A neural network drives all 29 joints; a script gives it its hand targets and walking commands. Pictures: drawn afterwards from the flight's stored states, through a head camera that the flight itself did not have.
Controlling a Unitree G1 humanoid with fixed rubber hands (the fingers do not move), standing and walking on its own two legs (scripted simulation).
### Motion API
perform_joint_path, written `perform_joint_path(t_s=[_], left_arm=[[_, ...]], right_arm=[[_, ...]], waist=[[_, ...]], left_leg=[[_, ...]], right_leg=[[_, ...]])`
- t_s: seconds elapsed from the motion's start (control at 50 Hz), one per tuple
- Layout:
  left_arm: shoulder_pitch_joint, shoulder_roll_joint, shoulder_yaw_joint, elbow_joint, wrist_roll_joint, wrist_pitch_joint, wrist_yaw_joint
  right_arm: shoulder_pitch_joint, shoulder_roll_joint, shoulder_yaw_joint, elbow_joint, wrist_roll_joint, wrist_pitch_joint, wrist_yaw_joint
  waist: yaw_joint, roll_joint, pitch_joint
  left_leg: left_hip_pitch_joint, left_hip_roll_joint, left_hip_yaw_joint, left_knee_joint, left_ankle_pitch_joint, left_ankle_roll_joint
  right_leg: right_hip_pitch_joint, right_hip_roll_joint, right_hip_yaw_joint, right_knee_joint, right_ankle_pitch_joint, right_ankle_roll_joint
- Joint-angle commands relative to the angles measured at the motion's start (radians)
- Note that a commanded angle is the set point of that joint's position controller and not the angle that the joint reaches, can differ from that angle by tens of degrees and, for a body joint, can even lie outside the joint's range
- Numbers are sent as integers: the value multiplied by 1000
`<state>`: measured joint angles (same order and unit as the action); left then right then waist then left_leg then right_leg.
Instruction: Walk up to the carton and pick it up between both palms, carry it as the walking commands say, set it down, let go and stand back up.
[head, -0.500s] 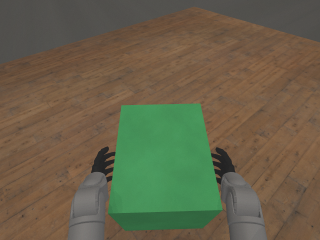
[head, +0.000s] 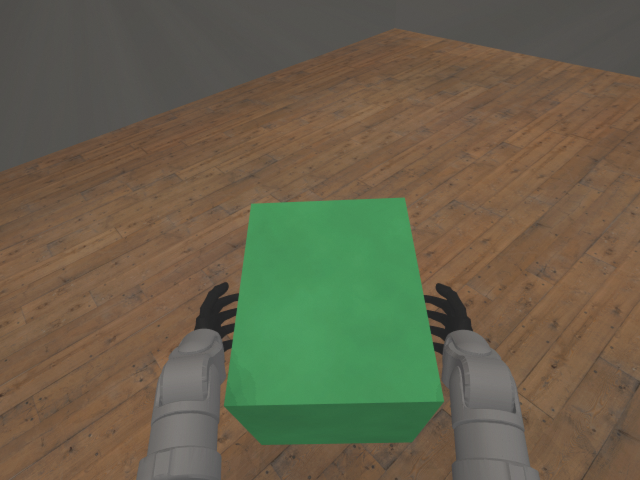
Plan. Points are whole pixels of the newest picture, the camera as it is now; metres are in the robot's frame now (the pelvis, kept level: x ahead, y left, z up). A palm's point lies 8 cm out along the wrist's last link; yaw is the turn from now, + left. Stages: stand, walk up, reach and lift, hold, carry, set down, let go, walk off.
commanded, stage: hold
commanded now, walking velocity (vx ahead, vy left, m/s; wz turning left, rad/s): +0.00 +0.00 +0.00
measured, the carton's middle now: (331, 323) +0.35 -0.02 -0.02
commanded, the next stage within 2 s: set down in 0.06 s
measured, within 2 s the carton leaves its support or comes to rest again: neither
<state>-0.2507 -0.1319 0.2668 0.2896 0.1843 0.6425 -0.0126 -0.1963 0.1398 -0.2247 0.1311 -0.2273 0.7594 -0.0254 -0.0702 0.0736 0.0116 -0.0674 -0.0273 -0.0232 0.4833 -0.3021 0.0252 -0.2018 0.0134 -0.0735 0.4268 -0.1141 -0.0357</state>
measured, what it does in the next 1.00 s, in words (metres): stands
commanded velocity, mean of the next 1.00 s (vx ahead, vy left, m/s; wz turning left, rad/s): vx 0.00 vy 0.00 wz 0.00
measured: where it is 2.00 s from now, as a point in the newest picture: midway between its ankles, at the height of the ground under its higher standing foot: outside the picture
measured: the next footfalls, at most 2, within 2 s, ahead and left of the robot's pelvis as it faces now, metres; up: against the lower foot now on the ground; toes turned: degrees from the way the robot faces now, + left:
none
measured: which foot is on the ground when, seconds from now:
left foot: down 0.00-1.00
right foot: down 0.00-1.00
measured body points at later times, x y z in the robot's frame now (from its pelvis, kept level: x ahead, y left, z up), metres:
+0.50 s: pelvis -0.01 +0.02 -0.01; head +0.01 -0.01 +0.44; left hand +0.33 +0.15 -0.02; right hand +0.29 -0.18 -0.03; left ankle -0.02 +0.11 -0.74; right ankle +0.08 -0.09 -0.74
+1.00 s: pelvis -0.02 +0.02 -0.05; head +0.14 -0.02 +0.37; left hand +0.36 +0.12 -0.11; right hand +0.31 -0.20 -0.13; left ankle -0.02 +0.11 -0.74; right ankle +0.08 -0.09 -0.74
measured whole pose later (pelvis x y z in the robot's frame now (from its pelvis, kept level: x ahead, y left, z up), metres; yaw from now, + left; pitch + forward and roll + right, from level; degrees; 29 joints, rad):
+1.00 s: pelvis -0.02 +0.02 -0.05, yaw +0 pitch +18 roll +1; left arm -0.48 -0.15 0.33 0.53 0.18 0.23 0.05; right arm -0.41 0.07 -0.38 0.43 -0.22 0.29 0.04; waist -0.08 0.07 0.04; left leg -0.78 -0.07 0.01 0.87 -0.40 0.05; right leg -0.91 -0.02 -0.01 0.78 -0.18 -0.01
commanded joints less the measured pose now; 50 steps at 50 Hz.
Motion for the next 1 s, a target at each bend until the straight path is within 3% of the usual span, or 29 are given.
perform_joint_path(t_s=[0.0, 0.02, 0.04, 0.06, 0.12, 0.14, 0.16, 0.26, 0.28, 0.3, 0.32, 0.36, 0.4, 0.44, 0.5, 0.54, 0.58, 0.62, 0.64, 0.66, 0.68, 0.7, 0.72, 0.74, 0.8, 0.88, 0.9, 0.92, 0.98], left_arm=[[-578, -860, -554, 9, -173, -15, -258], [-522, -871, -575, -5, -171, -15, -262], [-570, -892, -596, -28, -182, -11, -268], [-553, -839, -537, 106, -154, 3, -280], [-648, -834, -507, 112, -138, -42, -295], [-718, -846, -524, 102, -144, -59, -301], [-732, -860, -533, 86, -157, -80, -308], [-734, -916, -472, 185, -136, -156, -301], [-743, -919, -451, 206, -122, -164, -302], [-732, -929, -448, 222, -124, -173, -298], [-720, -911, -410, 268, -98, -179, -295], [-741, -941, -424, 273, -102, -207, -289], [-756, -965, -412, 299, -94, -228, -280], [-722, -974, -414, 337, -76, -229, -269], [-743, -992, -443, 300, -100, -271, -242], [-735, -1023, -457, 283, -105, -292, -222], [-790, -989, -475, 235, -108, -323, -207], [-744, -983, -471, 251, -91, -344, -185], [-775, -998, -492, 224, -103, -361, -184], [-752, -974, -472, 239, -95, -370, -175], [-735, -973, -480, 248, -85, -371, -173], [-699, -979, -465, 284, -72, -379, -166], [-689, -970, -474, 283, -69, -384, -161], [-739, -977, -510, 249, -93, -404, -158], [-726, -953, -498, 272, -74, -422, -148], [-767, -939, -571, 203, -95, -450, -145], [-747, -949, -554, 231, -88, -446, -141], [-749, -924, -549, 238, -90, -455, -144], [-758, -888, -506, 293, -89, -460, -174]], right_arm=[[-612, 994, 650, 20, 287, -13, 194], [-584, 1010, 653, 10, 290, -18, 196], [-566, 1013, 625, 28, 284, -19, 194], [-519, 925, 529, 121, 221, -28, 197], [-628, 972, 503, 128, 233, -69, 200], [-627, 975, 491, 149, 230, -80, 209], [-671, 988, 514, 116, 244, -97, 211], [-788, 989, 524, 99, 242, -174, 212], [-775, 969, 510, 130, 220, -183, 219], [-772, 978, 505, 148, 209, -190, 216], [-749, 947, 472, 192, 193, -197, 219], [-775, 915, 467, 175, 170, -230, 220], [-830, 896, 471, 164, 173, -255, 231], [-748, 861, 406, 232, 123, -267, 233], [-759, 840, 435, 242, 147, -313, 258], [-757, 820, 423, 242, 120, -340, 266], [-752, 830, 414, 266, 121, -366, 276], [-742, 835, 417, 268, 121, -396, 281], [-747, 826, 421, 257, 122, -415, 286], [-771, 822, 424, 251, 123, -425, 289], [-728, 809, 389, 291, 108, -428, 287], [-770, 792, 427, 253, 115, -449, 293], [-781, 785, 423, 253, 119, -458, 293], [-771, 784, 426, 259, 136, -475, 297], [-800, 812, 451, 249, 131, -495, 285], [-768, 822, 462, 242, 142, -517, 271], [-756, 829, 469, 268, 131, -512, 263], [-783, 840, 483, 264, 149, -517, 260], [-798, 838, 512, 245, 148, -523, 232]], waist=[[56, -150, -225], [56, -149, -254], [25, -100, -250], [-25, -81, -162], [5, -54, -179], [-7, -32, -197], [4, -23, -257], [30, -88, -344], [22, -63, -325], [11, -116, -326], [12, -97, -306], [-19, -81, -328], [-12, -64, -350], [-64, -59, -318], [-40, -17, -402], [-63, -61, -423], [-54, -28, -467], [-39, -37, -503], [-59, -41, -529], [-34, -49, -542], [-52, -30, -537], [-33, -52, -543], [-21, -25, -576], [-43, -13, -607], [-20, -39, -654], [-54, -39, -830], [-47, -65, -778], [-14, -61, -797], [-26, -122, -826]], left_leg=[[-244, -15, -111, -151, 55, 58], [-221, -16, -113, -156, 98, 55], [-221, -14, -109, -164, 106, 51], [-320, -24, -115, -153, 6, 51], [-344, -21, -119, -126, -28, 59], [-338, -19, -121, -127, -53, 54], [-357, -23, -114, -120, -27, 55], [-416, -19, -127, -58, -26, 65], [-456, -26, -120, -58, -44, 62], [-448, -20, -126, -57, -34, 67], [-469, -21, -127, -54, -66, 67], [-495, -15, -133, -53, -52, 66], [-518, -14, -141, -51, -86, 64], [-559, -3, -156, -48, -68, 55], [-517, -2, -163, -29, 61, 39], [-505, -9, -171, 6, 185, 21], [-478, 1, -183, 28, 213, 13], [-499, -9, -177, 62, 256, 8], [-484, -11, -187, 77, 292, 1], [-503, -10, -192, 88, 296, -2], [-520, -11, -186, 100, 292, -5], [-519, -22, -181, 112, 305, 1], [-528, -28, -179, 121, 289, -7], [-504, -19, -188, 136, 326, -9], [-569, -38, -169, 173, 300, -7], [-596, -50, -160, 231, 306, -10], [-659, -64, -155, 240, 285, -7], [-699, -71, -155, 253, 267, -2], [-856, -105, -109, 285, 114, 15]], right_leg=[[382, -6, 209, -79, 13, 79], [402, -7, 204, -80, 80, 83], [394, -10, 210, -75, 115, 76], [457, -13, 252, -82, 12, 37], [456, -31, 288, -82, -97, 41], [434, -26, 275, -80, -120, 43], [479, -28, 279, -69, -70, 42], [477, -36, 293, -3, -62, 48], [473, -32, 276, 13, -55, 42], [462, -19, 260, 31, -26, 49], [426, -15, 247, 41, -41, 42], [421, 0, 223, 85, 23, 33], [394, 11, 211, 118, 11, 26], [344, 23, 186, 149, 77, 14], [285, 45, 158, 199, 164, 10], [246, 58, 146, 218, 208, 7], [171, 55, 150, 236, 189, 2], [147, 61, 160, 250, 210, -2], [115, 66, 149, 268, 219, 3], [103, 65, 153, 282, 212, 0], [64, 63, 152, 289, 227, -2], [37, 70, 148, 293, 216, 0], [43, 69, 148, 309, 212, -8], [-8, 71, 142, 328, 211, -1], [-16, 71, 152, 348, 235, 3], [-17, 75, 151, 406, 306, 4], [-21, 72, 156, 414, 310, 6], [-16, 74, 159, 437, 320, 10], [45, 64, 182, 456, 348, 27]])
